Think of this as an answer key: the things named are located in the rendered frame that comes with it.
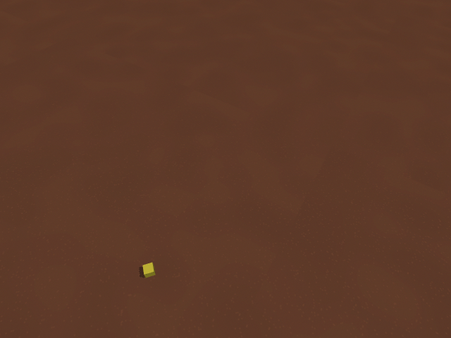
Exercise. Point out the cube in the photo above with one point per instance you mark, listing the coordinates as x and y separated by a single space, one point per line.
149 270

